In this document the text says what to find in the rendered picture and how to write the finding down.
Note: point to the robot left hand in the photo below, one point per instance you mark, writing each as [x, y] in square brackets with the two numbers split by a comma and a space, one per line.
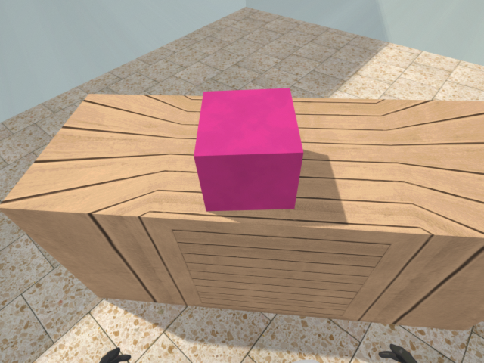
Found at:
[113, 357]

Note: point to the robot right hand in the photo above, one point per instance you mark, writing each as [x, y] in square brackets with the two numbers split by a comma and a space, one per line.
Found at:
[398, 354]

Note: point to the carton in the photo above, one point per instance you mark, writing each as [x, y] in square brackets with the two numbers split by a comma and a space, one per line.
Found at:
[248, 151]

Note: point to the pedestal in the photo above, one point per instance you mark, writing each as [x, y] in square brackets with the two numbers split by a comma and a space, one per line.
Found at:
[388, 224]

